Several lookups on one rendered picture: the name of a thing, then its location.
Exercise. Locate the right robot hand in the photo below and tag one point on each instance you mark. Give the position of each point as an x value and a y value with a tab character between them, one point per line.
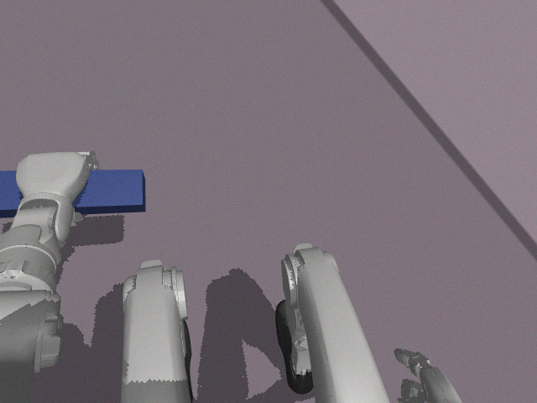
434	387

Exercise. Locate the left robot arm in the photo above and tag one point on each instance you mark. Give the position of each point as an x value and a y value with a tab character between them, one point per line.
30	320

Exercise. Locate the carton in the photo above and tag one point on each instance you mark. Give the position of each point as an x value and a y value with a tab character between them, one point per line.
106	191

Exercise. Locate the right robot foot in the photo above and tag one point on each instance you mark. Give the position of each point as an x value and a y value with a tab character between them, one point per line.
298	383

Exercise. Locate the left robot hand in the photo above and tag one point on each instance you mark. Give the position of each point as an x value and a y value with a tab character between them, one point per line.
62	173

